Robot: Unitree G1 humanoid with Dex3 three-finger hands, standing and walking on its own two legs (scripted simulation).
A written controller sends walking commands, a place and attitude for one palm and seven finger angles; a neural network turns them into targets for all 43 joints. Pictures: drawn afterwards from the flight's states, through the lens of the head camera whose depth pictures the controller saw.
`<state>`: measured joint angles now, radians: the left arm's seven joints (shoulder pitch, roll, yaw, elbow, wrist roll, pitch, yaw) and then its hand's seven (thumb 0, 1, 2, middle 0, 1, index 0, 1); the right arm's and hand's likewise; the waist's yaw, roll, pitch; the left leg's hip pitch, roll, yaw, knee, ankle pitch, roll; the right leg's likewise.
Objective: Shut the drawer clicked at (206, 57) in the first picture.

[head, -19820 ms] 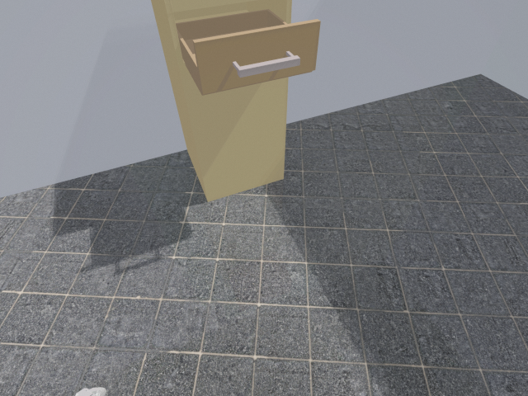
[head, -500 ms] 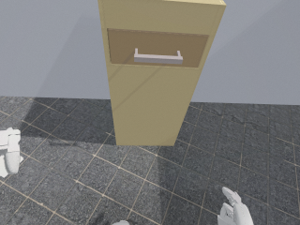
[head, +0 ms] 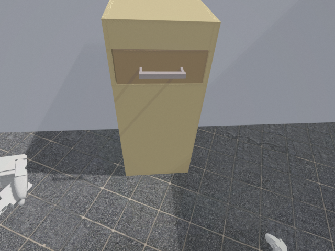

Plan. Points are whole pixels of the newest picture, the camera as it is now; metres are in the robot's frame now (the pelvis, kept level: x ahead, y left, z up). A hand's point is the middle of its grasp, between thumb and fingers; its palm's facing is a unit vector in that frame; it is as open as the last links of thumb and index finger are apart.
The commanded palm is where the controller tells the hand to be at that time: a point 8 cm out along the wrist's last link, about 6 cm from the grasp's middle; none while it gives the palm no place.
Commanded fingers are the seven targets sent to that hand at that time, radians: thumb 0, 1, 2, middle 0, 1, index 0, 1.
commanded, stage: stop stepping back and stand still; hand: left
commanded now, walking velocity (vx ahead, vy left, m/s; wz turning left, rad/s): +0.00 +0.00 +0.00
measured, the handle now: (161, 72) +0.78 +0.05 +0.06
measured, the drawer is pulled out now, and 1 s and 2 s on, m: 0.00 0.00 0.00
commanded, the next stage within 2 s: let the arm hang, fingers relaxed in 0.46 s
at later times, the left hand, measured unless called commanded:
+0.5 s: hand (13, 204) +0.15 +0.25 +0.17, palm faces +0.39 -0.81 -0.44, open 3.2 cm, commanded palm +0.09 +0.29 +0.19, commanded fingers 0.00 0.90 0.90 -1.40 -1.60 -1.40 -1.60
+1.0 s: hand out of the picture -0.09 +0.19 -0.18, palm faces +0.10 -0.98 -0.18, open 3.9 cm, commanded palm none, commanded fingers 0.00 0.90 0.90 -0.48 -0.60 -0.48 -0.60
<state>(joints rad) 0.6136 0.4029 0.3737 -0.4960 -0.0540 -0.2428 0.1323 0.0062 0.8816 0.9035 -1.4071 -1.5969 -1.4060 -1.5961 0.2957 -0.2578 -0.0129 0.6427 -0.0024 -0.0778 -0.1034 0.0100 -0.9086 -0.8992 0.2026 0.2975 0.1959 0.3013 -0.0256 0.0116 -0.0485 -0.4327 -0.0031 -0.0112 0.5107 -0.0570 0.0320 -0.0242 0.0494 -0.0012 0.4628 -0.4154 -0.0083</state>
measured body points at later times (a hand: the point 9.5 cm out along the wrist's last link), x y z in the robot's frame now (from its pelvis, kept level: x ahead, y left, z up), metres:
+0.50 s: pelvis -0.03 +0.00 +0.01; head -0.02 +0.01 +0.46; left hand +0.12 +0.29 +0.20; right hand +0.16 -0.21 -0.07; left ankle +0.12 +0.09 -0.72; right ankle -0.10 -0.12 -0.73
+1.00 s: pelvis -0.05 +0.00 +0.00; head +0.00 +0.03 +0.45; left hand -0.09 +0.24 -0.16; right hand -0.04 -0.28 -0.13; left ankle -0.01 +0.12 -0.73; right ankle -0.05 -0.12 -0.73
